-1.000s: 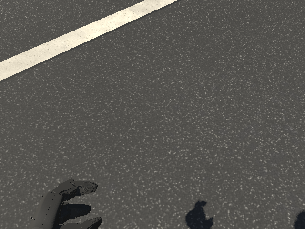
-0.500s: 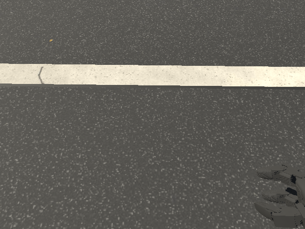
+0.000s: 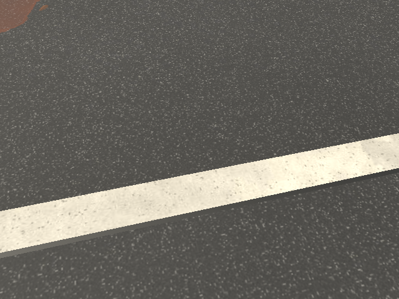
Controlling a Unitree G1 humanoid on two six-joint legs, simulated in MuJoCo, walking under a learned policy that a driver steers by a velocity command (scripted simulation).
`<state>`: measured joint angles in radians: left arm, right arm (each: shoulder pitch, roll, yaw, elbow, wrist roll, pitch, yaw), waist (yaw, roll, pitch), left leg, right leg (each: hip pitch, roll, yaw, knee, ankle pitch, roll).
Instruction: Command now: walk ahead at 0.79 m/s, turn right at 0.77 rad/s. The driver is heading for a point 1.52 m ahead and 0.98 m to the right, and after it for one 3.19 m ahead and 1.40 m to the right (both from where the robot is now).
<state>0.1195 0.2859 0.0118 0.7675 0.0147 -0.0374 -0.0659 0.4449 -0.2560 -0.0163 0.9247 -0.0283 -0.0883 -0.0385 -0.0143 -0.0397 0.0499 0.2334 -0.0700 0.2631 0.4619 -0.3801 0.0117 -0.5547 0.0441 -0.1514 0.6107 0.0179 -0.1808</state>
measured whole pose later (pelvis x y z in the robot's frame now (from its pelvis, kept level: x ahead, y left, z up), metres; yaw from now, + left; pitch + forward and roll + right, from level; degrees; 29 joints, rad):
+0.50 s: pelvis +0.31 +0.02 +0.02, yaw -31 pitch +2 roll +1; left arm 0.21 0.34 0.07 0.63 -0.03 0.04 0.01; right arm 0.10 -0.25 -0.03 0.62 -0.01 -0.04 -0.05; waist 0.03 0.00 0.04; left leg -0.45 -0.05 -0.06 0.48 -0.08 0.00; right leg -0.50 0.07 0.08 1.30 -0.46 0.04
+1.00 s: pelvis +0.43 -0.17 +0.03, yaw -55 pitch +4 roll +0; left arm 0.47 0.27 0.02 0.70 0.02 -0.03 -0.01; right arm 0.17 -0.28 -0.01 0.64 -0.06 -0.03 0.05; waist 0.05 0.04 -0.07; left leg -0.69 0.09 0.03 1.07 -0.20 -0.04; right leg -0.10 0.09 0.02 0.41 -0.37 -0.09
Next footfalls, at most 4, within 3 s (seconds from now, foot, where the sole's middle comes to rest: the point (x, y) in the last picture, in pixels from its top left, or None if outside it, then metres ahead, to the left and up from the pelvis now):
0.38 left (190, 288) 0.50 0.04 -0.74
0.82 right None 0.34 -0.16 -0.74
1.22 left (324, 225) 0.72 -0.44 -0.74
1.66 right None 0.93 -0.86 -0.74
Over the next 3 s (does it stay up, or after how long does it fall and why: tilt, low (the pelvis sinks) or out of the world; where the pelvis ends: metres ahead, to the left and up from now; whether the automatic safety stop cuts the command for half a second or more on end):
stays up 1.76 -0.96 -0.08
